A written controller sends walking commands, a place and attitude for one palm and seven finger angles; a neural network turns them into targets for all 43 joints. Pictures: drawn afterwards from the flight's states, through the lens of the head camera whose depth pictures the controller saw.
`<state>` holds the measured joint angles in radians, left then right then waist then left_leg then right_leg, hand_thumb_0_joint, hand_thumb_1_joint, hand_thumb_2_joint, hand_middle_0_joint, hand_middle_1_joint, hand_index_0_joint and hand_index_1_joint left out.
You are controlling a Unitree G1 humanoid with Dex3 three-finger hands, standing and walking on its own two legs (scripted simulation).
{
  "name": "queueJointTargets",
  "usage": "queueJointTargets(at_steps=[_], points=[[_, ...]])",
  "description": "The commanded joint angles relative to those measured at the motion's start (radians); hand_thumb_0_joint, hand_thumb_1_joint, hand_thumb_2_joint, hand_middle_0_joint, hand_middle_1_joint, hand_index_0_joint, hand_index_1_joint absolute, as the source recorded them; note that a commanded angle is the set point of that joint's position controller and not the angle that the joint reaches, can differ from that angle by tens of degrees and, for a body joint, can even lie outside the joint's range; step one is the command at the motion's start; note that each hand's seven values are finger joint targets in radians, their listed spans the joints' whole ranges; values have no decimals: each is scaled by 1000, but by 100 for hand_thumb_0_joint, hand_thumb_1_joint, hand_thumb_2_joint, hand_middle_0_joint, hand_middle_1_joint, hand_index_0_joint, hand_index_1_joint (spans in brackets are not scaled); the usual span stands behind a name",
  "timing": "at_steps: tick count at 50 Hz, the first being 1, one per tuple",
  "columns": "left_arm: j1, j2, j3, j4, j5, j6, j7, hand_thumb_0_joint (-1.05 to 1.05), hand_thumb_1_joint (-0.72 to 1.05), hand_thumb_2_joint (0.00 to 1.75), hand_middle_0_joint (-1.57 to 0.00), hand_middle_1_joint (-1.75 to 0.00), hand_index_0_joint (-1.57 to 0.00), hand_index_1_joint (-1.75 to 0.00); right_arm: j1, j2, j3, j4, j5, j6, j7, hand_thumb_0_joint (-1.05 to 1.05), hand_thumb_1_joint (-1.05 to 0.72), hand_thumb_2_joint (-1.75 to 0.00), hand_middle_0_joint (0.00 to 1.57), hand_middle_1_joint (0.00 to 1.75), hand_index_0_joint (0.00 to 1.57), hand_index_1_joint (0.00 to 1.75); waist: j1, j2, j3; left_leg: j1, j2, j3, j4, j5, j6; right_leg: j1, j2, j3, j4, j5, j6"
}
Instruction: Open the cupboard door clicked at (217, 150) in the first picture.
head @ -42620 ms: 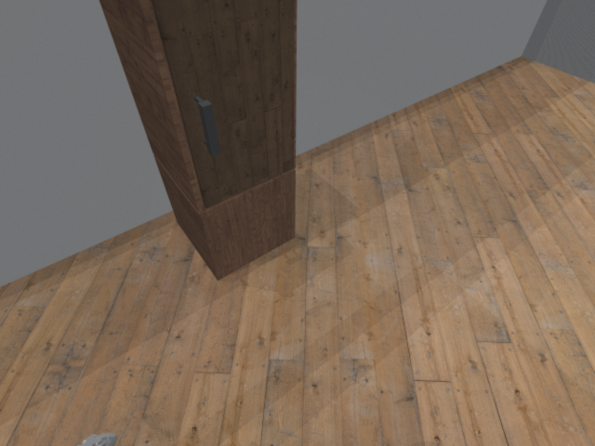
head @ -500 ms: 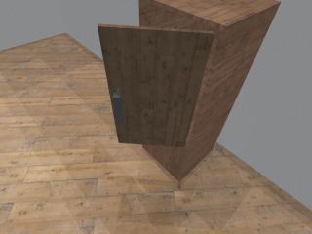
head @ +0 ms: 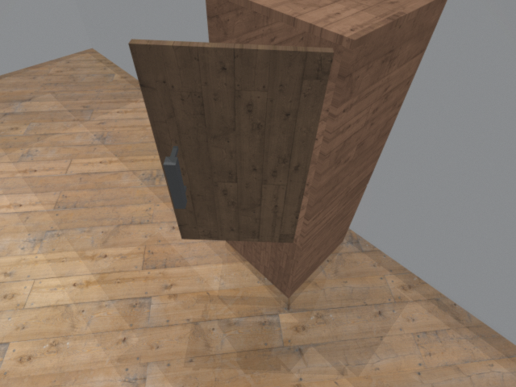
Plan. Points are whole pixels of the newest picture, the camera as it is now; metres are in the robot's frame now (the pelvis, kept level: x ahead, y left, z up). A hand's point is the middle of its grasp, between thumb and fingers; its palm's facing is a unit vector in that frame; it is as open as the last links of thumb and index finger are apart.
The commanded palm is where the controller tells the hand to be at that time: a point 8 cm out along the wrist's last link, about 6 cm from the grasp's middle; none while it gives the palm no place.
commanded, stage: look again from close up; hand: left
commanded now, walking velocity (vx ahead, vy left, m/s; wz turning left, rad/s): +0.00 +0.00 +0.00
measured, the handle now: (178, 177) +0.55 +0.21 -0.05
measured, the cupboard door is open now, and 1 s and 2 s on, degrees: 43 43 43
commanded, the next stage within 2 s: raise the hand with hooked fingers in 0.22 s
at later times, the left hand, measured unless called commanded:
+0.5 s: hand (135, 351) +0.18 +0.20 -0.05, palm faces +0.30 -0.95 -0.13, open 7.5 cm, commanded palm +0.12 +0.23 -0.07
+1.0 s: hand (140, 350) +0.19 +0.20 -0.06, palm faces +0.02 -1.00 -0.07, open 10.2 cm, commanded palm +0.16 +0.25 -0.05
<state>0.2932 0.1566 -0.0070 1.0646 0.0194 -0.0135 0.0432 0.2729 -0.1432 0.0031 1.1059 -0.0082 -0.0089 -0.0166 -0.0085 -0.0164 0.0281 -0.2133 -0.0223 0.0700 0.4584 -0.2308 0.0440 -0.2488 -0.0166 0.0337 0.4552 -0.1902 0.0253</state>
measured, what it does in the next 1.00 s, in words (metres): lowers itself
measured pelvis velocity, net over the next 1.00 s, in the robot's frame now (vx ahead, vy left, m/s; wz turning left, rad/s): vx -0.01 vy -0.04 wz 0.08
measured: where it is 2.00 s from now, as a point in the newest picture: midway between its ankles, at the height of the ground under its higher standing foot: outside the picture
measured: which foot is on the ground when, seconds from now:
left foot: down 0.00-1.00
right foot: down 0.00-1.00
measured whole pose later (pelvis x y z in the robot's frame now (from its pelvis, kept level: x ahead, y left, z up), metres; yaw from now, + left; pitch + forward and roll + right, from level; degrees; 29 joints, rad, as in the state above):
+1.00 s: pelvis -0.01 -0.04 -0.11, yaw +4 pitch +16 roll -3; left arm 0.33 0.30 0.29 0.06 -0.35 -0.42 -0.48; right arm 0.16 -0.21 0.02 0.57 0.03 -0.23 -0.05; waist 0.04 0.03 -0.14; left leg -1.00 0.02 -0.08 1.29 -0.57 -0.03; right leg -0.97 0.01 -0.12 1.22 -0.54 -0.05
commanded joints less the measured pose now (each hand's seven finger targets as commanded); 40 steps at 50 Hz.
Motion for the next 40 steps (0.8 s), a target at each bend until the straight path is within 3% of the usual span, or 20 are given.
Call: queueJointTargets(at_steps=[1,15,16,17,18,19,20,21,22,23,24,26,27,29,31,33,35,38,39,40], points=[[65,83,12,-30,-5,-16,0,0,90,90,-20,-30,-20,-30,41,-100,-21,-28,-3,-18,-3,0,-90,-90,20,30,20,30,3,5,22,-34,111,-125,-124,-11,-15,16,-75,86,-78,39,-52],[64,83,10,-11,-5,-15,1,0,90,90,-20,-30,-20,-30,27,-105,-16,-8,-1,-21,-7,0,-90,-90,20,30,20,30,8,19,31,-2,121,-120,-138,55,-17,40,-76,72,-84,88,-48],[133,119,11,34,8,-22,36,0,90,90,-20,-30,-20,-30,-59,-142,-19,-79,10,-30,-3,0,-90,-90,20,30,20,30,44,22,23,-2,145,-71,41,158,-38,25,-113,74,-60,260,-41],[-625,353,157,-1579,-219,-231,35,0,88,89,-20,-32,-20,-32,-21,-292,-31,-456,55,-167,-45,0,-90,-90,20,30,20,30,-88,193,-484,227,27,-92,-75,165,-46,128,-6,-42,22,159,-50],[-200,282,153,-1317,-135,-178,85,0,85,88,-20,-33,-20,-33,-112,-205,-13,-394,58,-258,-85,0,-90,-90,20,30,20,30,13,271,-430,215,61,-77,-78,181,-48,73,25,-64,91,11,-74],[92,41,3,-1105,-153,-37,106,0,83,87,-21,-34,-21,-34,-109,-158,-23,-400,73,-291,-75,0,-90,-90,20,30,20,30,-21,218,-201,30,83,-121,-118,18,-83,-62,15,-119,108,-120,-55],[65,-52,-47,-1103,-196,-36,89,0,81,86,-21,-36,-21,-36,-72,-185,-20,-385,77,-306,-70,0,-90,-90,20,30,20,30,-40,116,-43,-63,64,-130,-101,-115,-60,-111,16,-126,86,-107,-46],[-8,21,11,-1133,-205,-91,78,0,78,85,-21,-37,-21,-37,-96,-215,-32,-441,67,-325,-69,0,-90,-90,20,30,20,30,-55,81,55,-145,49,-150,-50,-199,-46,-166,16,-129,68,-147,-42],[1,41,38,-1075,-197,-150,57,0,76,84,-21,-39,-21,-39,-90,-238,-40,-456,48,-334,-63,0,-90,-90,20,30,20,30,-72,2,59,-195,40,-150,9,-228,-44,-233,18,-138,87,-200,-39],[42,10,47,-979,-201,-218,23,0,74,83,-21,-40,-21,-40,-87,-238,-49,-476,32,-337,-54,0,-90,-90,20,30,20,30,-67,-129,65,-273,35,-158,77,-251,-48,-313,25,-157,140,-254,-38],[148,-11,61,-893,-205,-288,-29,0,71,82,-21,-42,-21,-42,-96,-234,-62,-512,31,-343,-36,0,-90,-90,20,30,20,30,-18,-123,36,-322,19,-128,145,-231,-56,-346,23,-154,189,-278,-45],[299,-19,102,-847,-233,-450,-149,0,67,80,-22,-45,-22,-45,-109,-222,-84,-573,14,-349,-2,0,-90,-90,20,30,20,30,47,-189,-98,-419,8,-92,291,-158,-66,-416,26,-146,316,-291,-55],[332,10,131,-847,-249,-526,-216,0,64,79,-22,-47,-22,-47,-124,-226,-92,-600,10,-345,14,0,-90,-90,20,30,20,30,59,-186,-131,-474,0,-79,354,-131,-69,-432,25,-132,365,-270,-61],[325,129,236,-807,-253,-645,-353,0,60,77,-22,-50,-22,-50,-140,-239,-112,-652,14,-330,40,0,-90,-90,20,30,20,30,68,-80,-172,-549,-15,-67,466,-92,-71,-450,17,-86,457,-201,-79],[299,181,293,-896,-279,-640,-422,0,55,75,-22,-53,-22,-53,-170,-240,-114,-725,28,-311,37,0,-90,-90,20,30,20,30,92,-40,-268,-610,-20,-47,509,-96,-51,-457,15,-61,518,-183,-72],[228,204,328,-1052,-335,-586,-431,0,50,73,-23,-55,-23,-55,-180,-229,-109,-775,38,-291,18,0,-90,-90,20,30,20,30,92,27,-358,-619,-28,-33,552,-88,-38,-417,9,-13,514,-177,-60],[157,224,348,-1231,-355,-558,-408,0,46,71,-23,-58,-23,-58,-149,-223,-106,-791,34,-277,8,0,-90,-90,20,30,20,30,78,111,-429,-568,-5,-70,560,-45,-37,-455,32,-40,559,-132,-62],[80,219,321,-1387,-346,-574,-372,0,39,68,-24,-63,-24,-63,-111,-204,-100,-757,26,-265,-13,0,-90,-90,20,30,20,30,14,128,-429,-560,10,-80,628,14,-22,-483,32,-19,553,-41,-50],[-8,235,301,-1419,-347,-587,-383,0,36,67,-24,-64,-24,-64,-96,-213,-88,-739,18,-264,-21,0,-90,-90,20,30,20,30,-24,91,-401,-583,17,-98,658,11,-17,-512,41,-15,566,-32,-51],[-3,237,302,-1387,-337,-589,-395,0,34,66,-24,-66,-24,-66,-94,-213,-91,-719,20,-265,-29,0,-90,-90,20,30,20,30,-32,83,-394,-604,22,-97,674,-12,-16,-531,38,-8,557,-59,-46]])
